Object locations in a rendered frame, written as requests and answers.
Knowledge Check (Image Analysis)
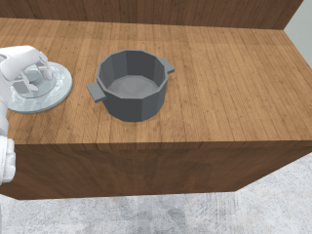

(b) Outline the knob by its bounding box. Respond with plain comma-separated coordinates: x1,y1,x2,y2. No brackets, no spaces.
23,70,43,86

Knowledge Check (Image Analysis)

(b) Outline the lid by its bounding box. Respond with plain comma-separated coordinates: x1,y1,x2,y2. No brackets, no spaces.
8,61,73,114

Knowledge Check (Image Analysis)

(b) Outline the robot left hand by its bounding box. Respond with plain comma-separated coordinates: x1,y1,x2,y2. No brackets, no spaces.
0,45,53,95

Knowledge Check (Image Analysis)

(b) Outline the left robot forearm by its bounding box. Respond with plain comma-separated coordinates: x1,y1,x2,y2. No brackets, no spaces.
0,52,21,137

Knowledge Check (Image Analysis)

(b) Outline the left robot upper arm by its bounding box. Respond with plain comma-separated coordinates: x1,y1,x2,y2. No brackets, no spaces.
0,136,16,234

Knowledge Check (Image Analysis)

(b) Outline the table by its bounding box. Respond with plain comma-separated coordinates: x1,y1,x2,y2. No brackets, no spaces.
0,0,312,201

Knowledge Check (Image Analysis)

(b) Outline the pot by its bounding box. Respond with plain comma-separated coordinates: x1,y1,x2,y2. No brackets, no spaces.
86,49,175,123

